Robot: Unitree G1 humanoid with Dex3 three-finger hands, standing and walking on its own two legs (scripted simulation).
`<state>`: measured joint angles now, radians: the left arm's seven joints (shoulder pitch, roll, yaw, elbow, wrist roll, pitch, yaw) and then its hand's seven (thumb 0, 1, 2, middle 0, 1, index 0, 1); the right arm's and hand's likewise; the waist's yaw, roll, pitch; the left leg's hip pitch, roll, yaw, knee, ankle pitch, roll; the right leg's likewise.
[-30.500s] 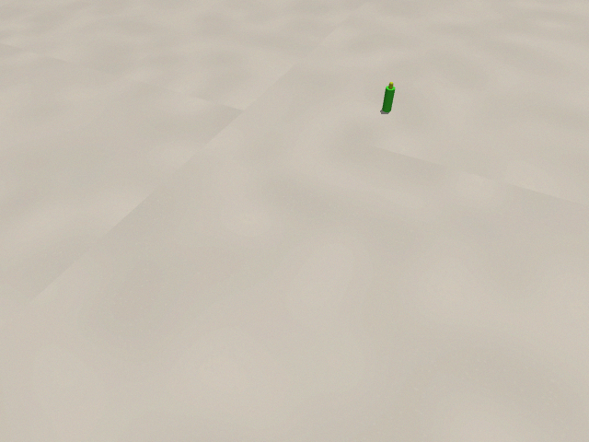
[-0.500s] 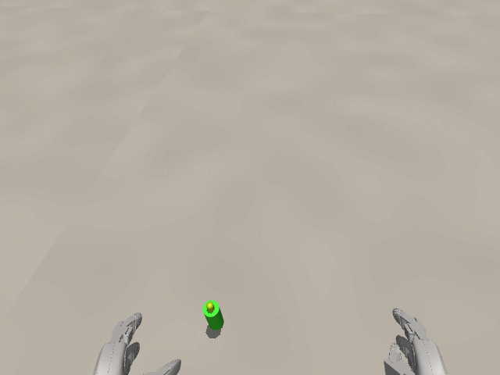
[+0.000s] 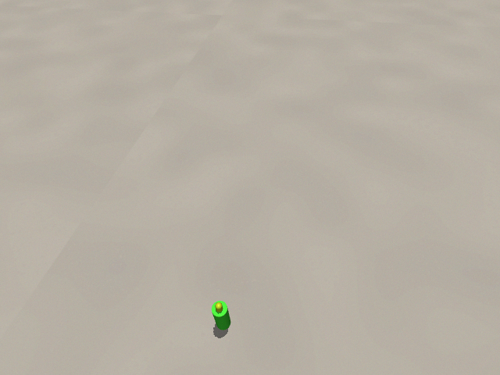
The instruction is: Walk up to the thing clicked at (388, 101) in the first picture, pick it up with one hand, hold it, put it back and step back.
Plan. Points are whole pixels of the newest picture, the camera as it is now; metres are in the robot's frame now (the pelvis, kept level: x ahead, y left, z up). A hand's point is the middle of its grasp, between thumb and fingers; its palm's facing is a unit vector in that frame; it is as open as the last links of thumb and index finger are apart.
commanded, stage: stand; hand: left
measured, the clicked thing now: (221, 314) +0.44 +0.16 -0.67
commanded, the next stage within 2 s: step back in 1.66 s
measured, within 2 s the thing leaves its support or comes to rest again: neither
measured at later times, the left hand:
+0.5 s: hand out of the picture +0.03 +0.25 -0.14, palm faces +0.01 -0.94 -0.35, open 7.4 cm
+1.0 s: hand out of the picture +0.06 +0.24 -0.14, palm faces -0.01 -0.94 -0.34, open 7.4 cm
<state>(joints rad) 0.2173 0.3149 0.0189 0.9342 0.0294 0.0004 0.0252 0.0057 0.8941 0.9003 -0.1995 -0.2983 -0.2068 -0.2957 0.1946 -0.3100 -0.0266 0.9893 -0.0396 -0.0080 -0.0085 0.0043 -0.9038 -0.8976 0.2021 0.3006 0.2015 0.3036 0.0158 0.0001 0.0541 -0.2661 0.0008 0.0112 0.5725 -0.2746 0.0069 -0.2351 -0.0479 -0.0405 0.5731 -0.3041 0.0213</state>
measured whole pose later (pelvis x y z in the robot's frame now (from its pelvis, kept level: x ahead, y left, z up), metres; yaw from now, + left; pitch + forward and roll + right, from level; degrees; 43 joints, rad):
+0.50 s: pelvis -0.01 +0.00 +0.02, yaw +0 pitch -4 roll +0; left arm 0.15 0.32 0.01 1.15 0.02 -0.01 0.02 0.00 0.90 0.90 -0.20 -0.30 -0.21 -0.30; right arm 0.12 -0.32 -0.02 1.14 -0.02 0.00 0.00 0.00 -0.90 -0.90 0.20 0.30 0.20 0.30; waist 0.02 0.01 0.06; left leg -0.14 0.00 0.01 0.36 -0.15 0.00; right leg -0.12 -0.04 -0.05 0.37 -0.18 0.02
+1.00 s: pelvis +0.00 -0.01 +0.02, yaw +0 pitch -3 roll +0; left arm 0.12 0.32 0.01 1.17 0.02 -0.01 0.01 0.00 0.90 0.90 -0.20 -0.30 -0.21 -0.30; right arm 0.12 -0.33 -0.01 1.17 -0.02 -0.01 0.00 0.00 -0.90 -0.90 0.20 0.30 0.20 0.30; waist 0.01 0.02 0.06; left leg -0.13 0.01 0.01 0.33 -0.15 0.00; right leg -0.11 -0.04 -0.05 0.34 -0.18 0.02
